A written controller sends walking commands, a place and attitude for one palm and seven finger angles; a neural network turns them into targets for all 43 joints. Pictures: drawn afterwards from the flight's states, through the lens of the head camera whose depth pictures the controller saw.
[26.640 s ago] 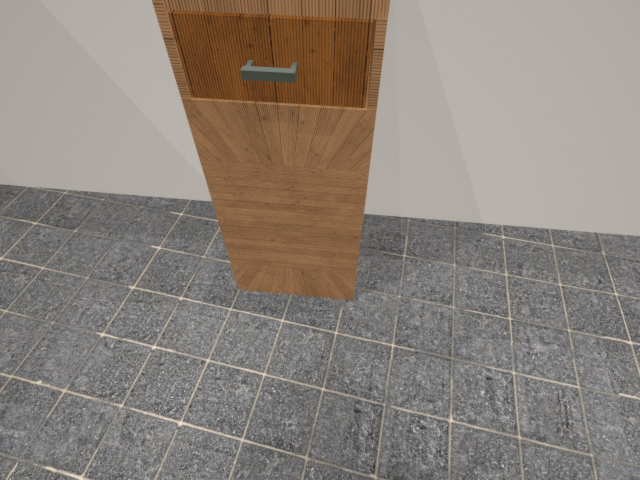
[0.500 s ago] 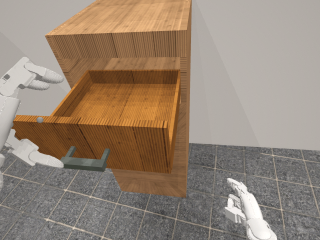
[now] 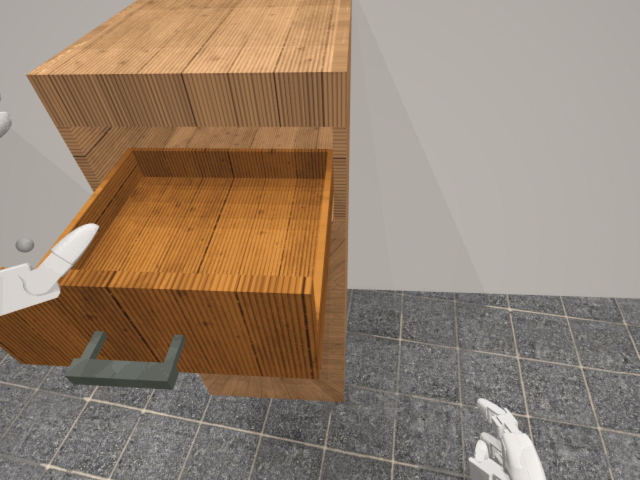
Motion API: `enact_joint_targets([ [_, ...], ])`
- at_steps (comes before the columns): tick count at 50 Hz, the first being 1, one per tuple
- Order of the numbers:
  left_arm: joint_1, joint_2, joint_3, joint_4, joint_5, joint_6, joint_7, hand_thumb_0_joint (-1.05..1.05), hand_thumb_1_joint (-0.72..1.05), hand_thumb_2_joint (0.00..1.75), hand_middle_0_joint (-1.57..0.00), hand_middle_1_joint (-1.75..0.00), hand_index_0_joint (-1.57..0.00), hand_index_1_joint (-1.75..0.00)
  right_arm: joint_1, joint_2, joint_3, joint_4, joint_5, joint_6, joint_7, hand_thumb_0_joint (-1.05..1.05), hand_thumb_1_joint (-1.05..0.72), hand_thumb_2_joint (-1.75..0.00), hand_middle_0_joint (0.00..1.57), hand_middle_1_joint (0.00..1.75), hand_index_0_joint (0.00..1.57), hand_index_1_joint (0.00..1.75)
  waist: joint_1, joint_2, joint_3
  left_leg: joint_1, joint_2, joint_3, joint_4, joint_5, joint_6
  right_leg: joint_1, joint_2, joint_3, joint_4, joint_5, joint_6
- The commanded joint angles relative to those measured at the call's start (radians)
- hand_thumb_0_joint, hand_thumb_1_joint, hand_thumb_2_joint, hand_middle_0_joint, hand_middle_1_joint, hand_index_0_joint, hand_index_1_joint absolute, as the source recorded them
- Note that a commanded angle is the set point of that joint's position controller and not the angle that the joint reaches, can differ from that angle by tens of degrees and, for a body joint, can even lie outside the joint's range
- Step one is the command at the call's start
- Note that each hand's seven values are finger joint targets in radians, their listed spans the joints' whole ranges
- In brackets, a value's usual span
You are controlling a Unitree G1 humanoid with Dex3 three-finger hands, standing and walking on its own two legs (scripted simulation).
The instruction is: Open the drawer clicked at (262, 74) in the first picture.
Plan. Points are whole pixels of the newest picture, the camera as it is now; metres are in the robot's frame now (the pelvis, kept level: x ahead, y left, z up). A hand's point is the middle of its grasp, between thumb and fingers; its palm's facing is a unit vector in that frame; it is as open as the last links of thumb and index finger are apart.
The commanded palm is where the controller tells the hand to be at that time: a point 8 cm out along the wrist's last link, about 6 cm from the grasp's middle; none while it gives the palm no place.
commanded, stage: draw the hand back to the body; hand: left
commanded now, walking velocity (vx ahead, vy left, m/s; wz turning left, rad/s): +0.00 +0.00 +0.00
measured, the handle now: (130, 357) +0.20 +0.23 +0.11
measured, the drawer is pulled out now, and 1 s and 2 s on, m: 0.29 0.29 0.29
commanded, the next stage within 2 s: step back with the hand held close in 0.40 s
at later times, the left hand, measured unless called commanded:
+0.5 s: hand out of the picture +0.18 +0.24 +0.30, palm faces +0.57 -0.76 -0.32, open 7.5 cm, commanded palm +0.12 +0.28 +0.30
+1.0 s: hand out of the picture +0.11 +0.24 +0.31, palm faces +0.60 -0.68 -0.43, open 7.4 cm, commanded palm +0.05 +0.30 +0.30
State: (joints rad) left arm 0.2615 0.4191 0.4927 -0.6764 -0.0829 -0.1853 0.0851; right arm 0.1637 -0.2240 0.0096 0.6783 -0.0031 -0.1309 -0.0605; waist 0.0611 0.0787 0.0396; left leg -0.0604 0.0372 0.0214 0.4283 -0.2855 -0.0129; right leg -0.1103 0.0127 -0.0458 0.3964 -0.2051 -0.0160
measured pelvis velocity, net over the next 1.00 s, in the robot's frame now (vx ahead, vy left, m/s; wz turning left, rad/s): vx -0.08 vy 0.02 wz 0.00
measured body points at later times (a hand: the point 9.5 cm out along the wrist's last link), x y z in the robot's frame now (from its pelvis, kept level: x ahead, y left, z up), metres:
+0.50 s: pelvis +0.00 +0.00 +0.00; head -0.02 -0.02 +0.45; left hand +0.14 +0.28 +0.32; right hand +0.21 -0.20 -0.08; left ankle -0.03 +0.12 -0.74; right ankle +0.01 -0.11 -0.74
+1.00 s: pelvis -0.08 +0.02 -0.02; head -0.07 +0.02 +0.43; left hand +0.07 +0.28 +0.32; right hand +0.10 -0.22 -0.10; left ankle -0.03 +0.12 -0.74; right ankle +0.01 -0.11 -0.74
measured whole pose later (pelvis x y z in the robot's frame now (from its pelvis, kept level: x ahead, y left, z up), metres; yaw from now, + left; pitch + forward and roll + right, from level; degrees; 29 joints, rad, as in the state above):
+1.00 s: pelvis -0.08 +0.02 -0.02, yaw +0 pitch +0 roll +0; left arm 0.29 0.55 0.66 -0.75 -0.05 -0.27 0.14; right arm 0.21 -0.22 -0.01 0.60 0.02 -0.07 -0.06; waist 0.01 0.00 0.01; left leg -0.36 -0.01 0.04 0.61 -0.25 0.02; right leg -0.40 -0.04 -0.03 0.57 -0.16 0.01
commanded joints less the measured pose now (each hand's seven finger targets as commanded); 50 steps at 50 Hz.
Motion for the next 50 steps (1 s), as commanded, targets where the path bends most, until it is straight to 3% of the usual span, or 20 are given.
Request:
enact_joint_targets([
  [1, -0.117, 0.194, 0.136, -0.156, -0.009, -0.039, 0.028, 0.0, 0.58, 0.76, -0.22, -0.5, -0.22, -0.5, -0.144, -0.083, -0.032, -0.174, 0.007, -0.047, -0.006, 0.0, -0.9, -0.9, 0.2, 0.3, 0.2, 0.3, 0.021, -0.038, -0.151, -0.021, 0.004, -0.001, -0.039, 0.315, 0.025, 0.071, -0.029, 0.017, -0.042, 0.273, -0.014],
  [3, -0.149, 0.182, 0.12, -0.148, -0.009, -0.031, 0.025, 0.0, 0.65, 0.8, -0.22, -0.46, -0.22, -0.46, -0.15, -0.083, -0.031, -0.171, 0.009, -0.042, -0.009, 0.0, -0.9, -0.9, 0.2, 0.3, 0.2, 0.3, 0.014, -0.013, -0.133, -0.015, 0.002, 0.002, -0.039, 0.303, 0.025, 0.052, -0.027, 0.018, -0.054, 0.257, -0.013],
  [10, -0.197, 0.168, 0.086, -0.135, -0.002, -0.009, 0.025, 0.0, 0.9, 0.9, -0.2, -0.3, -0.2, -0.3, -0.153, -0.083, -0.026, -0.175, 0.002, -0.033, -0.007, 0.0, -0.9, -0.9, 0.2, 0.3, 0.2, 0.3, 0.014, -0.011, -0.12, -0.015, 0.002, -0.01, -0.047, 0.29, 0.028, 0.043, -0.03, 0.015, -0.055, 0.233, -0.01],
  [11, -0.198, 0.172, 0.09, -0.132, -0.003, -0.006, 0.025, 0.0, 0.9, 0.9, -0.2, -0.3, -0.2, -0.3, -0.155, -0.081, -0.025, -0.178, 0.0, -0.032, -0.007, 0.0, -0.9, -0.9, 0.2, 0.3, 0.2, 0.3, 0.017, -0.039, -0.127, -0.013, 0.003, -0.014, -0.048, 0.295, 0.03, 0.048, -0.029, 0.012, -0.051, 0.237, -0.01],
  [14, -0.201, 0.174, 0.087, -0.151, -0.003, -0.001, 0.024, 0.0, 0.9, 0.9, -0.2, -0.3, -0.2, -0.3, -0.161, -0.078, -0.022, -0.18, -0.002, -0.029, -0.007, 0.0, -0.9, -0.9, 0.2, 0.3, 0.2, 0.3, 0.02, 0.01, -0.139, -0.01, 0.0, -0.012, -0.046, 0.297, 0.027, 0.054, -0.031, 0.018, -0.048, 0.24, -0.012],
  [17, -0.203, 0.181, 0.094, -0.164, 0.0, 0.001, 0.025, 0.0, 0.9, 0.9, -0.2, -0.3, -0.2, -0.3, -0.159, -0.076, -0.021, -0.183, -0.005, -0.027, -0.003, 0.0, -0.9, -0.9, 0.2, 0.3, 0.2, 0.3, 0.023, -0.003, -0.148, -0.012, 0.0, -0.014, -0.046, 0.297, 0.026, 0.063, -0.03, 0.018, -0.045, 0.241, -0.013],
  [18, -0.194, 0.179, 0.094, -0.156, -0.002, 0.004, 0.025, 0.0, 0.9, 0.9, -0.2, -0.3, -0.2, -0.3, -0.163, -0.077, -0.019, -0.181, -0.004, -0.025, -0.004, 0.0, -0.9, -0.9, 0.2, 0.3, 0.2, 0.3, 0.024, 0.017, -0.133, -0.018, 0.001, -0.016, -0.046, 0.297, 0.023, 0.059, -0.029, 0.018, -0.048, 0.24, -0.017],
  [22, -0.2, 0.188, 0.11, -0.146, -0.004, 0.004, 0.027, 0.0, 0.9, 0.9, -0.2, -0.3, -0.2, -0.3, -0.164, -0.071, -0.019, -0.187, -0.002, -0.022, -0.002, 0.0, -0.9, -0.9, 0.2, 0.3, 0.2, 0.3, 0.025, -0.019, -0.125, -0.03, 0.003, -0.02, -0.052, 0.27, 0.024, 0.053, -0.028, 0.015, -0.047, 0.208, -0.014],
  [25, -0.203, 0.18, 0.102, -0.136, -0.002, 0.005, 0.027, 0.0, 0.9, 0.9, -0.2, -0.3, -0.2, -0.3, -0.164, -0.075, -0.019, -0.185, 0.001, -0.019, 0.0, 0.0, -0.9, -0.9, 0.2, 0.3, 0.2, 0.3, 0.023, 0.004, -0.109, -0.042, 0.004, -0.025, -0.06, 0.25, 0.02, 0.045, -0.028, 0.013, -0.049, 0.177, -0.017],
  [26, -0.247, 0.29, 0.186, -0.15, -0.002, -0.029, 0.031, 0.0, 0.9, 0.9, -0.2, -0.3, -0.2, -0.3, -0.121, -0.11, -0.02, -0.236, 0.022, -0.002, 0.002, 0.0, -0.9, -0.9, 0.2, 0.3, 0.2, 0.3, -0.047, -0.057, -0.057, -0.094, 0.027, -0.046, -0.013, 0.228, 0.045, -0.099, -0.089, 0.106, -0.093, 0.226, 0.0],
  [27, -0.174, 0.239, 0.148, -0.08, 0.003, -0.03, 0.027, 0.0, 0.9, 0.9, -0.2, -0.3, -0.2, -0.3, -0.125, -0.102, -0.024, -0.217, 0.02, 0.015, -0.002, 0.0, -0.9, -0.9, 0.2, 0.3, 0.2, 0.3, -0.047, -0.123, -0.085, -0.083, 0.02, -0.056, 0.021, 0.226, 0.046, -0.105, -0.11, 0.097, -0.1, 0.238, 0.001],
  [32, -0.086, 0.246, 0.147, -0.17, 0.018, -0.049, 0.037, 0.0, 0.9, 0.9, -0.2, -0.3, -0.2, -0.3, -0.114, -0.11, -0.04, -0.225, 0.02, 0.033, 0.0, 0.0, -0.9, -0.9, 0.2, 0.3, 0.2, 0.3, -0.059, -0.057, -0.186, -0.097, 0.03, -0.051, 0.066, 0.309, 0.038, -0.11, -0.149, 0.095, -0.056, 0.299, -0.009],
  [34, -0.015, 0.274, 0.194, -0.215, 0.015, -0.063, 0.047, 0.0, 0.9, 0.9, -0.2, -0.3, -0.2, -0.3, -0.11, -0.113, -0.049, -0.236, 0.019, 0.034, -0.002, 0.0, -0.9, -0.9, 0.2, 0.3, 0.2, 0.3, -0.053, -0.016, -0.246, -0.104, 0.052, -0.07, 0.049, 0.39, 0.036, -0.077, -0.131, 0.077, 0.003, 0.34, -0.003],
  [37, 0.05, 0.302, 0.246, -0.292, 0.015, -0.079, 0.057, 0.0, 0.9, 0.9, -0.2, -0.3, -0.2, -0.3, -0.103, -0.112, -0.063, -0.261, 0.022, 0.038, 0.004, 0.0, -0.9, -0.9, 0.2, 0.3, 0.2, 0.3, -0.048, -0.021, -0.291, -0.174, 0.074, -0.097, 0.033, 0.385, 0.04, -0.045, -0.106, 0.067, 0.065, 0.31, 0.006],
  [38, 0.068, 0.319, 0.268, -0.309, 0.012, -0.087, 0.064, 0.0, 0.9, 0.9, -0.2, -0.3, -0.2, -0.3, -0.103, -0.115, -0.064, -0.26, 0.022, 0.037, 0.001, 0.0, -0.9, -0.9, 0.2, 0.3, 0.2, 0.3, -0.044, 0.017, -0.299, -0.185, 0.075, -0.109, 0.022, 0.382, 0.039, -0.04, -0.101, 0.059, 0.078, 0.297, 0.004],
  [42, 0.068, 0.316, 0.292, -0.288, 0.01, -0.103, 0.077, 0.0, 0.9, 0.9, -0.2, -0.3, -0.2, -0.3, -0.084, -0.116, -0.071, -0.268, 0.026, 0.023, -0.003, 0.0, -0.9, -0.9, 0.2, 0.3, 0.2, 0.3, -0.046, 0.022, -0.258, -0.309, 0.111, -0.129, -0.023, 0.279, 0.052, -0.045, -0.071, 0.056, 0.163, 0.198, 0.011],
  [45, 0.001, 0.31, 0.287, -0.221, 0.013, -0.108, 0.086, 0.0, 0.9, 0.9, -0.2, -0.3, -0.2, -0.3, -0.067, -0.124, -0.075, -0.249, 0.027, 0.006, -0.01, 0.0, -0.9, -0.9, 0.2, 0.3, 0.2, 0.3, -0.055, 0.033, -0.206, -0.373, 0.126, -0.128, -0.038, 0.163, 0.06, -0.07, -0.072, 0.065, 0.191, 0.129, 0.01],
  [48, -0.107, 0.312, 0.27, -0.159, 0.023, -0.108, 0.089, 0.0, 0.9, 0.9, -0.2, -0.3, -0.2, -0.3, -0.058, -0.133, -0.078, -0.233, 0.029, -0.007, -0.013, 0.0, -0.9, -0.9, 0.2, 0.3, 0.2, 0.3, -0.065, 0.011, -0.139, -0.426, 0.103, -0.117, -0.02, -0.051, 0.064, -0.128, -0.094, 0.106, 0.148, 0.046, -0.002],
  [50, -0.143, 0.3, 0.245, -0.101, 0.03, -0.106, 0.09, 0.0, 0.9, 0.9, -0.2, -0.3, -0.2, -0.3, -0.049, -0.13, -0.073, -0.23, 0.033, -0.015, -0.013, 0.0, -0.9, -0.9, 0.2, 0.3, 0.2, 0.3, -0.075, -0.059, -0.093, -0.441, 0.073, -0.101, 0.037, -0.182, 0.062, -0.212, -0.13, 0.152, 0.071, -0.1, -0.009],
])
